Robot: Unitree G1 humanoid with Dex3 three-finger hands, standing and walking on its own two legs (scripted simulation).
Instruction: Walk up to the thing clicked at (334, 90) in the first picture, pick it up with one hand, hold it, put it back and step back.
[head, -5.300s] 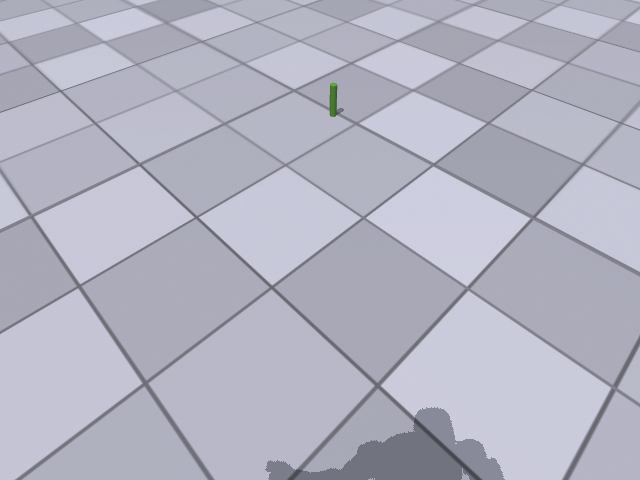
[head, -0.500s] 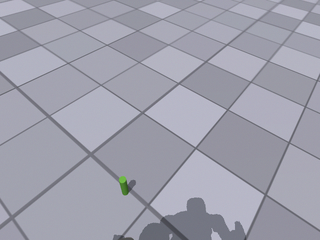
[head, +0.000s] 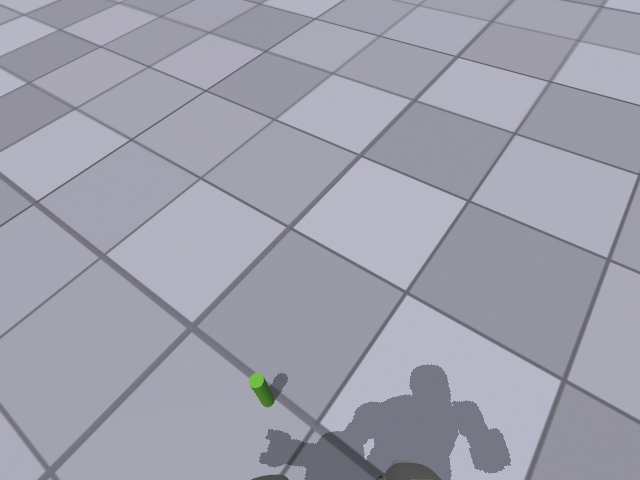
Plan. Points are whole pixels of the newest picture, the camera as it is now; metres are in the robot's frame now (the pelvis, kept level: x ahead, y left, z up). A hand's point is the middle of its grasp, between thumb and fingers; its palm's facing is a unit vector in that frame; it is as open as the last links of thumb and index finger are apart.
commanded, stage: walk up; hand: left
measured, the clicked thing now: (262, 391) +0.42 +0.22 -0.66
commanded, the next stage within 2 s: stand in 1.72 s
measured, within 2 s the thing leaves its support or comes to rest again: neither
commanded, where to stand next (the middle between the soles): +0.09 +0.01 m, yaw +2 degrees
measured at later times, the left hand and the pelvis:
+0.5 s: hand out of the picture +0.08 +0.27 -0.15, palm faces -0.01 -0.94 -0.34, open 7.4 cm; pelvis +0.02 +0.01 +0.01, yaw +1 degrees
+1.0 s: hand out of the picture +0.15 +0.26 -0.13, palm faces +0.01 -0.94 -0.33, open 7.4 cm; pelvis +0.05 +0.01 +0.02, yaw +1 degrees
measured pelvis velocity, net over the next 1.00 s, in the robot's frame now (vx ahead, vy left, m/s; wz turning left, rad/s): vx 0.05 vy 0.01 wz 0.02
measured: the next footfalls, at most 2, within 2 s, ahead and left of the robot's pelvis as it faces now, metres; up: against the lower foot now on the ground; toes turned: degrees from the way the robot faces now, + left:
left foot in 0.18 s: +0.06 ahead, +0.14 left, +0.00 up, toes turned +3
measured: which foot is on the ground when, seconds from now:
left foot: up 0.00-0.16, down 0.18-1.00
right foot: down 0.00-1.00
